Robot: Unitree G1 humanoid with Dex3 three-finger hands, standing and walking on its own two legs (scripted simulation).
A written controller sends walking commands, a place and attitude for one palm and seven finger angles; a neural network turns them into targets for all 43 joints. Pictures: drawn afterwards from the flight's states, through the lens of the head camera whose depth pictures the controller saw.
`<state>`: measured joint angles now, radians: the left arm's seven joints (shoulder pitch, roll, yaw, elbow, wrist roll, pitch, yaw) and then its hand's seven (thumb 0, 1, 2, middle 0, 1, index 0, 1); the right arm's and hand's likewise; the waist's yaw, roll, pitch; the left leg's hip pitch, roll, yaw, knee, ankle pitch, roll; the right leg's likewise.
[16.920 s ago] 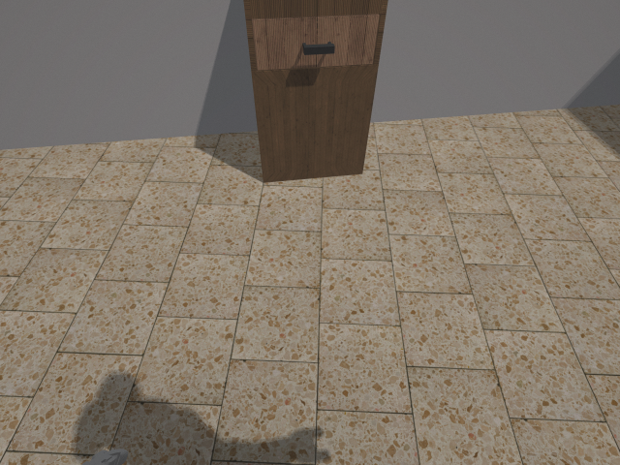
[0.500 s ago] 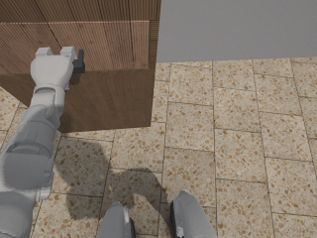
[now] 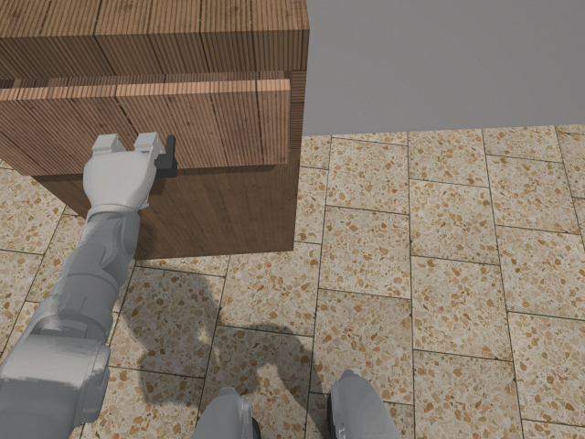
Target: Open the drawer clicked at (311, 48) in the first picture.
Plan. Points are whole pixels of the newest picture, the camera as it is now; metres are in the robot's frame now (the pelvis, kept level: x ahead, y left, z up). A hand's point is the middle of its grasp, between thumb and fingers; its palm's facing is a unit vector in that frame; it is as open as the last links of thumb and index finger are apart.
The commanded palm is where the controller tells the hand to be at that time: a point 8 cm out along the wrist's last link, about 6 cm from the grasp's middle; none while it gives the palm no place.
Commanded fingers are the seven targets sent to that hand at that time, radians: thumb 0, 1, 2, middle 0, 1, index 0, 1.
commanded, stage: pull the drawer open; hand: left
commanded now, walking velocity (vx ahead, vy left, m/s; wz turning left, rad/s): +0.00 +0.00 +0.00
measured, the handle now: (137, 155) +0.53 +0.21 -0.02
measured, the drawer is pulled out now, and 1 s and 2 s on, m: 0.03 0.15 0.28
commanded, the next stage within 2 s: none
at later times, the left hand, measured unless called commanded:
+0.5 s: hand (133, 236) +0.40 +0.21 -0.04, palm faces -0.04 -0.05 -1.00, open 6.2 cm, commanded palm +0.37 +0.21 +0.01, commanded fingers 0.00 0.90 0.90 -0.40 -1.35 -0.40 -1.35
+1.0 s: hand (129, 273) +0.35 +0.21 -0.04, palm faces -0.04 -0.05 -1.00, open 6.2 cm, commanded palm +0.31 +0.22 +0.01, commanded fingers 0.00 0.90 0.90 -0.40 -1.35 -0.40 -1.35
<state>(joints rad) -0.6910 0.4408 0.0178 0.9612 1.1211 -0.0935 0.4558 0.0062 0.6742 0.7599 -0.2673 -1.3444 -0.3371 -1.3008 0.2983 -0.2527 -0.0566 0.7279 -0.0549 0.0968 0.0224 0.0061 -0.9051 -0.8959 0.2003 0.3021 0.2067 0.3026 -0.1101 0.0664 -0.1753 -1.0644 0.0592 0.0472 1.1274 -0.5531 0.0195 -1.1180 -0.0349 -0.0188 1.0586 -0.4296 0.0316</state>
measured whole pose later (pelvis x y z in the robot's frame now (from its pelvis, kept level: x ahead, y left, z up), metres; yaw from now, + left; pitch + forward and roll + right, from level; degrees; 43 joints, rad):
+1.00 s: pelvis +0.01 -0.01 +0.02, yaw +0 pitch +21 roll -1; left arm -0.19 0.31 -0.05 0.58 1.15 -0.03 0.54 0.01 0.66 0.79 -0.26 -1.35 -0.36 -1.31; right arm 0.20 -0.24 -0.06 0.67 -0.04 0.10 -0.01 0.01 -0.91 -0.90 0.20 0.30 0.21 0.30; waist -0.03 0.05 -0.18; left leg -0.87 0.05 0.06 1.04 -0.55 0.01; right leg -0.94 -0.04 -0.01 1.01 -0.44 0.02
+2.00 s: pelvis +0.01 -0.02 +0.01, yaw +1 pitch +18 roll +0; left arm 0.33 0.29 -0.06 0.17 1.15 -0.03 0.60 0.03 0.65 0.77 -0.26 -1.31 -0.39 -1.32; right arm 0.10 -0.22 -0.04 0.60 -0.07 0.05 0.00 0.01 -0.90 -0.90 0.20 0.30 0.21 0.30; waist 0.01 0.03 -0.17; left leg -0.84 0.06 0.05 1.10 -0.58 -0.02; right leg -0.93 -0.03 -0.01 1.09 -0.49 0.00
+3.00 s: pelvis -0.01 -0.03 +0.00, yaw +2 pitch +18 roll +1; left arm 0.34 0.31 -0.05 0.15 1.14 -0.05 0.61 0.00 -0.33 0.37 -0.34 -1.22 -0.33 -1.22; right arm 0.10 -0.23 -0.04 0.60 -0.07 0.04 -0.03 0.01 -0.90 -0.90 0.20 0.30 0.21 0.30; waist 0.03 0.03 -0.17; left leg -0.88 0.05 0.03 1.13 -0.57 -0.03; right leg -0.96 -0.03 -0.02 1.13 -0.49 -0.01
